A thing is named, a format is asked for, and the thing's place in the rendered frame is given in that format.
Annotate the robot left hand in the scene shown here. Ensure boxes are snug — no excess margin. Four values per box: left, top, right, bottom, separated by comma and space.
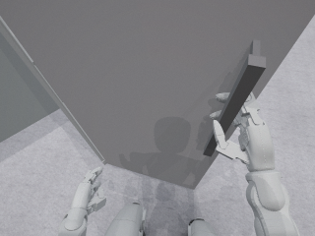
70, 166, 107, 215

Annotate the right robot forearm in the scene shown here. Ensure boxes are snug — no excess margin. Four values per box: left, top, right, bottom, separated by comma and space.
245, 169, 301, 236

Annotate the robot right hand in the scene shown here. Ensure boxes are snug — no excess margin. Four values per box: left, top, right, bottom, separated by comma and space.
210, 91, 276, 172

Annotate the robot left thigh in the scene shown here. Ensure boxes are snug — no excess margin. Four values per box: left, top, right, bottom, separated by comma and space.
104, 204, 147, 236

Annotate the left robot forearm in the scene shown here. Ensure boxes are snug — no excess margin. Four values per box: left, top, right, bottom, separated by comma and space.
58, 207, 89, 236

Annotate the handle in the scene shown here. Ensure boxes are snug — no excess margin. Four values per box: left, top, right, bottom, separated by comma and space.
203, 39, 266, 157

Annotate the fridge door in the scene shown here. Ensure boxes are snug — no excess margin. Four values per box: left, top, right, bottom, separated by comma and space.
0, 0, 315, 190

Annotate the robot right shin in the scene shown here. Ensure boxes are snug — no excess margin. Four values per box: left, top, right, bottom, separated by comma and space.
192, 217, 205, 223

